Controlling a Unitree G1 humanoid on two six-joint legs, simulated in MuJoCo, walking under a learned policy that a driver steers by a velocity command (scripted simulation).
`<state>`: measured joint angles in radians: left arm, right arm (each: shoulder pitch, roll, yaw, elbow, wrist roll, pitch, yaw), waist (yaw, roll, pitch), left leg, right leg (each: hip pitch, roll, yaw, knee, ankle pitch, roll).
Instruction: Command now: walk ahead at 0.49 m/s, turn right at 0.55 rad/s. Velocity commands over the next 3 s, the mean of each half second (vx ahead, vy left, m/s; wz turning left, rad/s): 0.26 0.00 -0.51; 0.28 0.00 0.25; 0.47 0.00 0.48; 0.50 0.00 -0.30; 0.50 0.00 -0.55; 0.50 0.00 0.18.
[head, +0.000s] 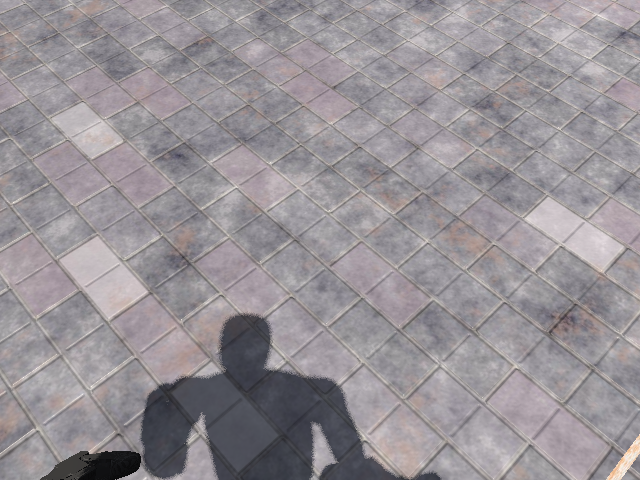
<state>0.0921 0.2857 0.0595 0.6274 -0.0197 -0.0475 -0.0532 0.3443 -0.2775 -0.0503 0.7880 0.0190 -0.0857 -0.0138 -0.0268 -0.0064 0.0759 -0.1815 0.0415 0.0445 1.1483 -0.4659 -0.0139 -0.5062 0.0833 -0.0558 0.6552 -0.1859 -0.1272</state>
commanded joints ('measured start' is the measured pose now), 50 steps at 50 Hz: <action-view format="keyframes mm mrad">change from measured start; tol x16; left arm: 1 209 153 50 -18 2 -22 12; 50 281 158 44 106 17 -34 72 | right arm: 1 -97 -135 -17 -174 18 -73 9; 50 -342 -29 -4 -266 6 43 70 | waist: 1 81 34 -204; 18 25 -132 -181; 21 78 291 -406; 24 34 65 -255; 35 88 164 -133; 38 154 -224 -43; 50 134 -107 36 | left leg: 1 -590 25 -163 203 72 32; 18 -218 -72 -127 -697 472 -7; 21 356 395 -614 -700 1211 328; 24 135 271 -492 -770 594 258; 28 -142 78 -282 -856 438 189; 35 -247 68 -419 -922 -175 167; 38 -663 -116 -125 -372 -38 33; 40 -708 -56 -208 -187 84 44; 50 -545 23 -40 -369 373 -6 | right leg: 1 628 -332 614 -368 27 -225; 9 204 -146 253 -336 705 -134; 19 355 -113 432 -4 346 16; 20 241 -37 347 225 62 61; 21 2 100 290 457 -550 125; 23 -72 -10 267 627 -443 185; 35 413 -36 43 -199 -118 93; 38 529 -461 594 -485 -541 -112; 44 552 -355 240 -491 -24 -29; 50 468 -336 40 -494 98 -16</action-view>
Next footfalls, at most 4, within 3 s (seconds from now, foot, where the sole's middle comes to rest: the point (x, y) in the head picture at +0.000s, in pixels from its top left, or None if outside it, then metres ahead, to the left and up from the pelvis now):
0.38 left None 0.38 0.09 -0.75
0.72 right None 0.24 -0.11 -0.75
1.14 left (253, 412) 0.56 0.15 -0.75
1.68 right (324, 276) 0.89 -0.01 -0.75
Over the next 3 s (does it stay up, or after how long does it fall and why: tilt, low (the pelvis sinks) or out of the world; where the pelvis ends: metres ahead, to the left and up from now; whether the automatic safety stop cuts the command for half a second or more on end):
stays up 1.39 -0.05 0.03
